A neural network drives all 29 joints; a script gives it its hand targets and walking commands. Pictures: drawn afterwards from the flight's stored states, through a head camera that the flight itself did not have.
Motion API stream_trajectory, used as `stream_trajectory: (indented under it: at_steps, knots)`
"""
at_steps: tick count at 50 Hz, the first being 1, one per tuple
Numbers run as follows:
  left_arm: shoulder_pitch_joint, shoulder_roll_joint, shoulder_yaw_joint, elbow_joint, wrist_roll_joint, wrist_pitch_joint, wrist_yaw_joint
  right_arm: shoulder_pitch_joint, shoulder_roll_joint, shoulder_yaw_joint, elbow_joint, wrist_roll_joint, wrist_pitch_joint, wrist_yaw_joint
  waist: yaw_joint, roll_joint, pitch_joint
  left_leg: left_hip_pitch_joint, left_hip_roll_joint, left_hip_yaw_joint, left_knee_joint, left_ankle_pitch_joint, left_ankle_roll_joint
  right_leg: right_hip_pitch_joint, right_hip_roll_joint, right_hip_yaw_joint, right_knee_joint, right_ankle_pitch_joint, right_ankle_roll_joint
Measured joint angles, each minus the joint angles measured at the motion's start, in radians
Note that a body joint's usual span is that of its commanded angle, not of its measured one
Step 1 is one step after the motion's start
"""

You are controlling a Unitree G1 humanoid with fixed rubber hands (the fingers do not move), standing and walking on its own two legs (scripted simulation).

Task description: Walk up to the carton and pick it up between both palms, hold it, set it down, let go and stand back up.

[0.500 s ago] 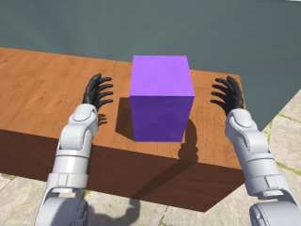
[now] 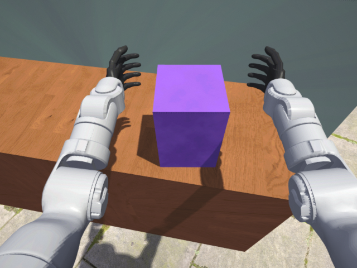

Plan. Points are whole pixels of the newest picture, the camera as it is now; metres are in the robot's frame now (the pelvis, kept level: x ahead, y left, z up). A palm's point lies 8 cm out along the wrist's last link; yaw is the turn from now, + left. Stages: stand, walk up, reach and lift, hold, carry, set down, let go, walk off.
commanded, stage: reach and lift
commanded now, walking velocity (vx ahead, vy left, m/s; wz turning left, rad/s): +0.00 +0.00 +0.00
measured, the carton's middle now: (188, 119) +0.48 +0.01 +0.03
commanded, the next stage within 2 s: none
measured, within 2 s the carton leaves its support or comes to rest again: neither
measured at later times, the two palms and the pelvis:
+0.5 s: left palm (115, 78) +0.47 +0.18 +0.17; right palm (278, 81) +0.46 -0.18 +0.18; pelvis +0.00 +0.00 +0.00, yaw +1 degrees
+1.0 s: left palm (126, 108) +0.46 +0.17 +0.09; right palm (251, 114) +0.45 -0.15 +0.08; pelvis -0.01 +0.01 -0.01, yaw +0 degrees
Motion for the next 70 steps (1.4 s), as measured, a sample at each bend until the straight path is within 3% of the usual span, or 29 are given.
stream_trajectory:
  at_steps: [13, 17, 21, 30, 41, 48, 53, 56, 62, 67, 70]
  knots:
    - [-0.073, 0.051, 0.003, 0.155, -0.008, -0.083, -0.021, -0.051, -0.019, 0.044, 0.115, 0.053, -0.029, -0.016, -0.012, 0.004, -0.001, 0.011, 0.0, -0.015, -0.022, 0.008, -0.003, 0.022, 0.002, -0.014, -0.035, 0.009, -0.004]
    - [-0.061, 0.062, -0.053, 0.143, -0.04, -0.095, 0.0, -0.038, -0.007, -0.017, 0.086, 0.001, -0.039, -0.012, -0.012, 0.008, -0.068, -0.068, 0.002, -0.016, -0.005, 0.009, -0.007, -0.052, 0.003, -0.016, -0.027, 0.014, -0.007]
    - [-0.104, 0.056, -0.049, 0.203, -0.033, -0.118, -0.008, -0.1, -0.024, -0.013, 0.157, -0.007, -0.054, 0.007, -0.013, 0.019, -0.059, -0.079, 0.003, -0.013, 0.005, 0.008, -0.004, -0.058, 0.005, -0.013, -0.032, 0.023, -0.006]
    - [-0.05, -0.004, 0.037, 0.379, 0.068, -0.325, -0.036, -0.032, 0.033, -0.034, 0.242, -0.066, -0.183, 0.031, -0.042, 0.003, -0.048, -0.058, -0.01, -0.02, -0.036, 0.033, 0.004, -0.052, -0.008, -0.02, -0.033, 0.023, -0.003]
    - [-0.025, -0.05, 0.015, 0.453, 0.069, -0.499, -0.008, 0.018, 0.106, -0.136, 0.267, -0.206, -0.34, 0.063, -0.003, 0.024, -0.126, -0.255, -0.008, -0.002, 0.011, 0.039, 0.005, -0.251, -0.009, -0.003, 0.007, 0.041, 0.001]
    - [-0.067, -0.068, 0.086, 0.526, 0.147, -0.572, -0.017, -0.008, 0.124, -0.17, 0.335, -0.265, -0.422, 0.065, -0.005, 0.029, -0.136, -0.278, -0.012, -0.003, 0.009, 0.044, 0.008, -0.277, -0.013, -0.004, 0.011, 0.042, 0.004]
    - [-0.108, -0.064, 0.121, 0.582, 0.148, -0.584, -0.019, -0.026, 0.131, -0.183, 0.342, -0.252, -0.412, 0.058, -0.003, 0.011, -0.092, -0.259, -0.007, 0.006, 0.009, 0.042, 0.006, -0.259, -0.008, 0.005, 0.006, 0.046, 0.005]
    - [-0.091, -0.073, 0.144, 0.553, 0.181, -0.607, -0.022, -0.012, 0.154, -0.199, 0.311, -0.268, -0.425, 0.055, -0.012, 0.003, -0.088, -0.266, -0.006, 0.005, 0.001, 0.047, 0.005, -0.263, -0.006, 0.004, -0.007, 0.053, 0.003]
    - [-0.037, -0.15, 0.265, 0.448, 0.341, -0.584, -0.024, 0.03, 0.226, -0.322, 0.22, -0.405, -0.415, 0.065, -0.008, 0.009, -0.07, -0.246, -0.008, -0.003, -0.037, 0.064, 0.003, -0.232, -0.006, -0.003, -0.062, 0.076, 0.001]
    - [0.016, -0.248, 0.423, 0.333, 0.513, -0.542, -0.028, 0.084, 0.329, -0.504, 0.1, -0.626, -0.419, 0.071, -0.004, 0.023, -0.055, -0.208, -0.015, -0.016, -0.086, 0.081, 0.003, -0.188, -0.009, -0.015, -0.114, 0.089, 0.001]
    - [0.042, -0.297, 0.517, 0.272, 0.629, -0.531, -0.036, 0.113, 0.388, -0.606, 0.028, -0.766, -0.434, 0.101, -0.007, 0.034, -0.05, -0.178, -0.017, -0.026, -0.112, 0.087, 0.002, -0.153, -0.01, -0.025, -0.141, 0.093, 0.001]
